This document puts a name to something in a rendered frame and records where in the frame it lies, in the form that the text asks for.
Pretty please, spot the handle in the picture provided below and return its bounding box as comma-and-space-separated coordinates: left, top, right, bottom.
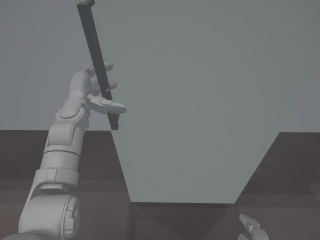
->
77, 0, 120, 131

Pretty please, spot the robot right hand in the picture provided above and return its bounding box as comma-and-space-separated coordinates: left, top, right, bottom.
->
237, 214, 269, 240

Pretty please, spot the fridge door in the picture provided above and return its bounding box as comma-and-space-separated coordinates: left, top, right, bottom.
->
75, 0, 320, 204

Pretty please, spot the left robot upper arm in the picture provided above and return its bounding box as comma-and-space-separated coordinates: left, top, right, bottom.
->
2, 194, 80, 240

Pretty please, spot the robot left forearm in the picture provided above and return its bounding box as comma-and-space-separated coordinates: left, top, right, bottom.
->
18, 97, 90, 233

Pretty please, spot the robot left hand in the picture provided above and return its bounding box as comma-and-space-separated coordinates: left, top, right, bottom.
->
68, 61, 127, 115

